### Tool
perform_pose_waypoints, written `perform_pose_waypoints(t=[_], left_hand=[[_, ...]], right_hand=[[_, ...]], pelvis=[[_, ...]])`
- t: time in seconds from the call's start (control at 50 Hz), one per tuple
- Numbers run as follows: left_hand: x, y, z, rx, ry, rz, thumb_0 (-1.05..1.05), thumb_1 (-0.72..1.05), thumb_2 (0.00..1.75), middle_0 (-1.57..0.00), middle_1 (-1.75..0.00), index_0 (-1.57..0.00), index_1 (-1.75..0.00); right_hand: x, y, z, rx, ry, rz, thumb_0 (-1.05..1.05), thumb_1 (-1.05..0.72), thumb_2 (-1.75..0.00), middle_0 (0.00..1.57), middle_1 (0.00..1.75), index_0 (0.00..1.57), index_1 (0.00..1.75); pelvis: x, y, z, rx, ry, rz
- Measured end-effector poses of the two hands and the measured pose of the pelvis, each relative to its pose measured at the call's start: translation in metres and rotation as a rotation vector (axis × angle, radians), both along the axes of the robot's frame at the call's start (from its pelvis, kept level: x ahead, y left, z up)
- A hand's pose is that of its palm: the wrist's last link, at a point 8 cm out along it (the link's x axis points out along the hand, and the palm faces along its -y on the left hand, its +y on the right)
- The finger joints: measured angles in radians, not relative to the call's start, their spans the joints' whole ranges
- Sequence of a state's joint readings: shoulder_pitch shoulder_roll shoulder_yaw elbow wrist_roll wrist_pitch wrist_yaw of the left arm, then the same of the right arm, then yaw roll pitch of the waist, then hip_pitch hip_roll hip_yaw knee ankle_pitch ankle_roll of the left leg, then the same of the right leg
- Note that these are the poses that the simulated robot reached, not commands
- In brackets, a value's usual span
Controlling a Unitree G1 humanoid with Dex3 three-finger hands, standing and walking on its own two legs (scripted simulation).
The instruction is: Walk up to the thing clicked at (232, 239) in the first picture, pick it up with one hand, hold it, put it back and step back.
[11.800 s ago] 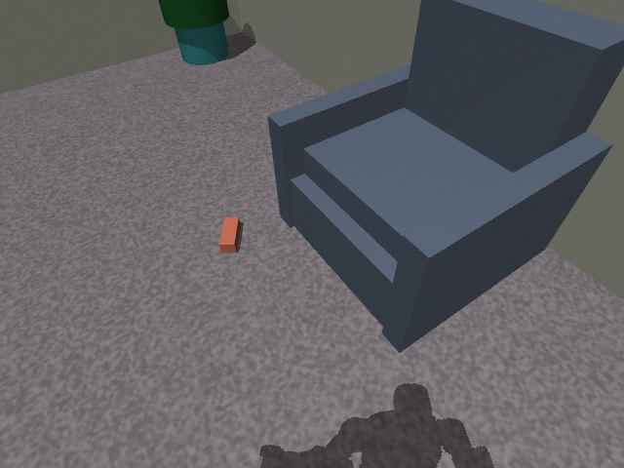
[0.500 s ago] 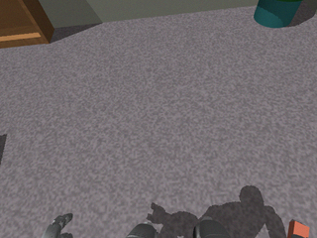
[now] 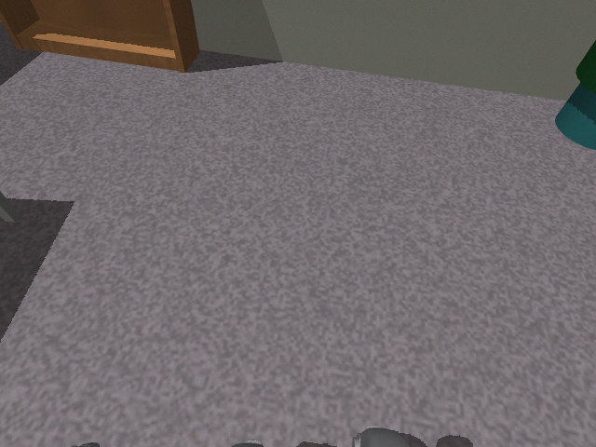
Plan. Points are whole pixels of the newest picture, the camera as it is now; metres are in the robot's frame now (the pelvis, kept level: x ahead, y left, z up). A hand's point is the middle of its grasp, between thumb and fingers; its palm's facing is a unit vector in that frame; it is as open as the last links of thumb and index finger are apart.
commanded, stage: walk up
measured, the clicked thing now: out of the picture -0.02 -0.63 -0.72
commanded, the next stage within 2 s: stand in 0.86 s
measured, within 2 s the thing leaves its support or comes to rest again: neither
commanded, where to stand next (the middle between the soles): +0.06 -0.01 m, yaw +5 degrees
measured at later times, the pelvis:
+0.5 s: pelvis -0.01 +0.00 +0.01, yaw +6 degrees
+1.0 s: pelvis +0.00 -0.02 +0.03, yaw +7 degrees
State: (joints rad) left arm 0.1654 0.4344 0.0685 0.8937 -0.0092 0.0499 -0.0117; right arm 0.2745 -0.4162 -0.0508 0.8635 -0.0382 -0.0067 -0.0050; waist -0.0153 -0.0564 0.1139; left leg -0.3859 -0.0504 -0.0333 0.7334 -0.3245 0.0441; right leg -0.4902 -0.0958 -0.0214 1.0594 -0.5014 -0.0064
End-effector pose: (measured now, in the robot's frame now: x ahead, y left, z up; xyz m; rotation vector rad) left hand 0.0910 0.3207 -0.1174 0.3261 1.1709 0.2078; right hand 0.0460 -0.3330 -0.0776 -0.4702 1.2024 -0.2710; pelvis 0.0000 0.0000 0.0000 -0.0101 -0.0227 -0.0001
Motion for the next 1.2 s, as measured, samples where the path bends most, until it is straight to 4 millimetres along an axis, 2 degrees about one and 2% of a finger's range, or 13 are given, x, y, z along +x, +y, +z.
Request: perform_pose_waypoints(t=[0.1,0.22,0.3,0.38,0.58,0.74,0.96,1.08,1.2], left_hand=[[-0.031,-0.001,0.001,0.008,0.066,0.034,0.01,0.9,0.9,-0.2,-0.3,-0.2,-0.3],[-0.056,-0.014,0.009,0.047,0.062,0.07,0.01,0.9,0.9,-0.2,-0.3,-0.2,-0.3],[-0.066,-0.017,0.02,0.048,0.039,0.082,0.01,0.9,0.9,-0.2,-0.3,-0.2,-0.3],[-0.064,-0.01,0.022,0.052,0.003,0.104,0.01,0.9,0.9,-0.2,-0.3,-0.2,-0.3],[-0.053,-0.006,0.015,-0.003,-0.041,0.112,0.01,0.9,0.9,-0.2,-0.3,-0.2,-0.3],[-0.057,-0.015,0.013,-0.039,-0.008,0.139,0.01,0.9,0.9,-0.2,-0.3,-0.2,-0.3],[-0.071,-0.027,0.022,-0.021,0.066,0.171,0.01,0.9,0.9,-0.2,-0.3,-0.2,-0.3],[-0.068,-0.032,0.027,-0.011,0.065,0.162,0.01,0.9,0.9,-0.2,-0.3,-0.2,-0.3],[-0.06,-0.037,0.03,-0.012,0.045,0.149,0.01,0.9,0.9,-0.2,-0.3,-0.2,-0.3]], right_hand=[[0.023,0.003,-0.003,0.019,-0.015,0.052,0.0,-0.9,-0.9,0.2,0.3,0.2,0.3],[0.051,0.004,-0.025,0.076,-0.054,0.087,0.0,-0.91,-0.9,0.2,0.3,0.2,0.3],[0.067,0.021,-0.028,0.132,-0.071,0.114,0.0,-0.91,-0.9,0.2,0.3,0.2,0.3],[0.079,0.032,-0.032,0.155,-0.097,0.147,0.0,-0.91,-0.9,0.2,0.3,0.2,0.3],[0.079,0.051,-0.016,0.154,-0.084,0.164,0.0,-0.91,-0.9,0.2,0.3,0.2,0.3],[0.076,0.043,-0.005,0.125,-0.038,0.165,0.0,-0.91,-0.9,0.2,0.3,0.2,0.3],[0.09,0.034,-0.007,0.146,-0.034,0.147,0.0,-0.91,-0.9,0.2,0.3,0.2,0.3],[0.093,0.035,-0.009,0.173,-0.05,0.134,0.0,-0.91,-0.9,0.2,0.3,0.2,0.3],[0.085,0.033,-0.009,0.183,-0.046,0.121,0.0,-0.91,-0.9,0.2,0.3,0.2,0.3]], pelvis=[[-0.002,-0.003,0.002,0.002,0.023,0.026],[-0.006,-0.012,-0.002,-0.034,0.004,0.057],[-0.005,-0.014,0.004,0.015,-0.004,0.073],[-0.004,-0.007,0.002,0.015,-0.009,0.107],[-0.008,-0.002,0.01,-0.007,-0.014,0.119],[-0.006,-0.006,0.019,-0.01,-0.002,0.135],[0.001,-0.016,0.026,-0.003,-0.012,0.132],[-0.001,-0.021,0.028,-0.001,-0.023,0.121],[-0.005,-0.025,0.03,0.003,-0.028,0.112]])
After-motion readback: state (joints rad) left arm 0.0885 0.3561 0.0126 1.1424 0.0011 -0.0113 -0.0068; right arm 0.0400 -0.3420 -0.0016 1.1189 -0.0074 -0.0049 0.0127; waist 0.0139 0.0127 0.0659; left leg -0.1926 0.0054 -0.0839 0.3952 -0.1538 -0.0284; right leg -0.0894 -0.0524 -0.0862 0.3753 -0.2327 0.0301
